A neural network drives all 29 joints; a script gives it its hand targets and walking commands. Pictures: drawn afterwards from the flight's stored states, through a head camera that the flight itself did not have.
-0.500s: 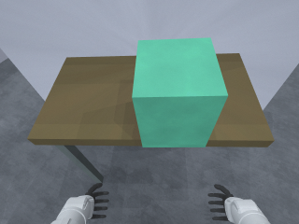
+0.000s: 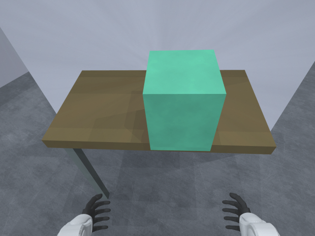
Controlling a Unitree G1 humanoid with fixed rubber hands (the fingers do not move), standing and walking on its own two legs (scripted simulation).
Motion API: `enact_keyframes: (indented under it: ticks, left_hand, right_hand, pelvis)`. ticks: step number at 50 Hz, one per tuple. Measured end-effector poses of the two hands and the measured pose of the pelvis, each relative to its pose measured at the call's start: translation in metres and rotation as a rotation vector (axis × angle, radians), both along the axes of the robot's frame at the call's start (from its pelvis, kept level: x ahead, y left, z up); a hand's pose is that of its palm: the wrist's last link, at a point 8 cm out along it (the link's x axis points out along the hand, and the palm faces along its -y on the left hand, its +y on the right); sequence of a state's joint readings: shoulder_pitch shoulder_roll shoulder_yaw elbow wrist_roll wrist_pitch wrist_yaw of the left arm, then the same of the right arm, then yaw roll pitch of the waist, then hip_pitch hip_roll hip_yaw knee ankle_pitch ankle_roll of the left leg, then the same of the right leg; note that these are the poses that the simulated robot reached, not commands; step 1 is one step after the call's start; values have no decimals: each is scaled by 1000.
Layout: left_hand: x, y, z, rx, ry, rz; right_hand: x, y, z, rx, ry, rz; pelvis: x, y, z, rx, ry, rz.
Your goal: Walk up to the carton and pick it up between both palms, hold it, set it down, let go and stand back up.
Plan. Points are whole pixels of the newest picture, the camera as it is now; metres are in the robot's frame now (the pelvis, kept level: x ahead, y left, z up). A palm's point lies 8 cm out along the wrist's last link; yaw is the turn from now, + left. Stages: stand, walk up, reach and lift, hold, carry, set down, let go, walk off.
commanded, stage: reach and lift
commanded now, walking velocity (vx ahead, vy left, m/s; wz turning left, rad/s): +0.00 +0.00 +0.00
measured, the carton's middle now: (180, 102) +0.51 -0.04 +0.05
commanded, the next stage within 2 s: none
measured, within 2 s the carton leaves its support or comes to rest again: neither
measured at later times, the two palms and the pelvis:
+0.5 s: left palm (88, 230) +0.16 +0.21 -0.06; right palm (243, 227) +0.17 -0.18 -0.07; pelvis -0.01 -0.02 +0.00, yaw +2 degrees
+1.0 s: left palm (83, 207) +0.20 +0.22 -0.02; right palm (243, 205) +0.21 -0.17 -0.02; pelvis +0.02 +0.00 +0.00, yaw +2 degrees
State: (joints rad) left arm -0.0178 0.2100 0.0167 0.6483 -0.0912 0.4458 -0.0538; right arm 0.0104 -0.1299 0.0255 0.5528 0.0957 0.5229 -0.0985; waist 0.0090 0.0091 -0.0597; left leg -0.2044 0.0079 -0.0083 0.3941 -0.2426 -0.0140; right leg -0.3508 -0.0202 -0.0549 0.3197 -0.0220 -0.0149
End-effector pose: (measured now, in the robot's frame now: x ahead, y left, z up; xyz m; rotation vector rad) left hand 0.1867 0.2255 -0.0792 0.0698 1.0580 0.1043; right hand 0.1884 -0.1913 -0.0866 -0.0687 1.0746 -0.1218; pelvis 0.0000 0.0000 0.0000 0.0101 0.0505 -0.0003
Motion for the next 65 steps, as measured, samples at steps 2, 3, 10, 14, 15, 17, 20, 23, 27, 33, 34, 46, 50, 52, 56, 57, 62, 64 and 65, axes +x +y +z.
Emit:
enact_keyframes:
  ticks: [2, 3, 10, 14, 15, 17, 20, 23, 27, 33, 34, 46, 50, 52, 56, 57, 62, 64, 65]
  left_hand:
    - [-7, -5, -2, -8, -2, 4]
    - [-10, -7, -3, -9, -1, 6]
    - [-16, -20, 0, -5, -68, 0]
    - [-17, -21, 5, 5, -106, 2]
    - [-18, -21, 6, 6, -115, 2]
    - [-19, -20, 10, 9, -132, -2]
    - [-21, -18, 13, 11, -146, -11]
    - [-23, -17, 18, 6, -166, -16]
    - [-23, -15, 27, -8, -213, -18]
    - [-16, -8, 36, -5, -278, -26]
    - [-15, -7, 37, -8, -286, -26]
    - [13, -13, 55, -31, -384, -43]
    - [17, -7, 64, -10, -431, -40]
    - [21, -3, 70, -6, -466, -32]
    - [33, -1, 78, -10, -505, -31]
    - [37, -1, 79, -12, -511, -34]
    - [57, -7, 88, -35, -532, -47]
    - [66, -10, 96, -34, -553, -61]
    - [70, -10, 100, -28, -567, -66]
  right_hand:
    - [-7, -2, 0, 1, -2, 3]
    - [-9, -3, 0, 1, -5, 4]
    - [-14, -8, 1, -1, -73, -10]
    - [-17, -2, 5, 14, -105, -16]
    - [-18, 0, 6, 21, -113, -18]
    - [-18, 5, 8, 31, -134, -17]
    - [-19, 12, 11, 43, -153, -19]
    - [-21, 15, 15, 55, -172, -24]
    - [-18, 17, 25, 55, -218, -18]
    - [-7, 18, 39, 34, -287, -17]
    - [-4, 17, 41, 31, -300, -23]
    - [17, 16, 64, 26, -389, -55]
    - [18, 18, 68, 25, -418, -54]
    - [21, 19, 71, 26, -445, -52]
    - [36, 19, 82, 12, -510, -36]
    - [40, 19, 85, 9, -521, -34]
    - [53, 15, 98, 2, -549, -42]
    - [57, 14, 103, 4, -552, -44]
    - [59, 14, 106, 8, -557, -48]
  pelvis:
    - [-4, -2, -1, 1, -14, 0]
    - [-6, -3, -1, 1, -19, 0]
    - [-16, -10, -6, -4, -33, 16]
    - [-17, -15, -7, -3, -32, 17]
    - [-17, -16, -7, -3, -33, 19]
    - [-17, -17, -7, -3, -34, 21]
    - [-16, -18, -7, -3, -39, 27]
    - [-13, -19, -5, -4, -45, 33]
    - [-9, -19, -3, -4, -57, 34]
    - [-4, -16, -2, -6, -64, 34]
    - [-3, -15, -2, -7, -63, 35]
    - [12, -8, 2, -10, -48, 30]
    - [16, -4, 3, -11, -46, 27]
    - [17, -2, 3, -10, -45, 27]
    - [18, 2, 3, -10, -45, 28]
    - [18, 2, 3, -10, -44, 28]
    - [20, 5, 4, -12, -45, 25]
    - [21, 6, 5, -13, -49, 21]
    - [22, 6, 5, -13, -49, 18]
